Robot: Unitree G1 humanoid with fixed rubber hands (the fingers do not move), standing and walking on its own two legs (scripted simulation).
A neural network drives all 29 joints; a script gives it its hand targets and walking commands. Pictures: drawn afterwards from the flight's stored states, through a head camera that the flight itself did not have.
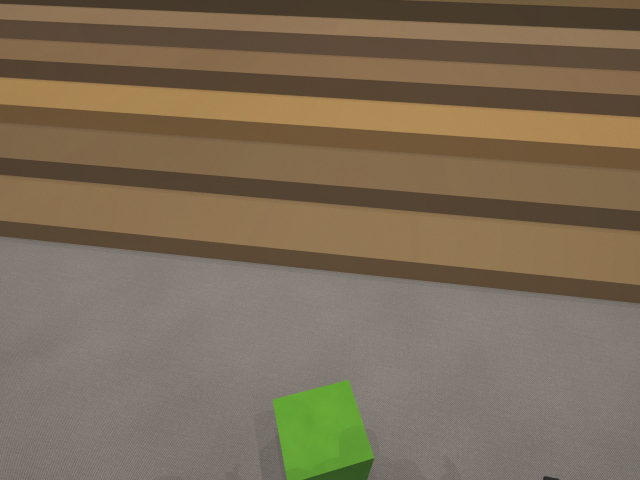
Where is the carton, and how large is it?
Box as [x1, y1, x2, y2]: [273, 380, 373, 479]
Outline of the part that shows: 348,380 273,399 287,479 366,479 373,460 373,455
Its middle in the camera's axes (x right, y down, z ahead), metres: +0.00 +0.55 +1.05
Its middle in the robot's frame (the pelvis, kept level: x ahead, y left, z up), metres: +0.39 +0.01 -0.66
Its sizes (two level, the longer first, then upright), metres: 0.210 0.200 0.250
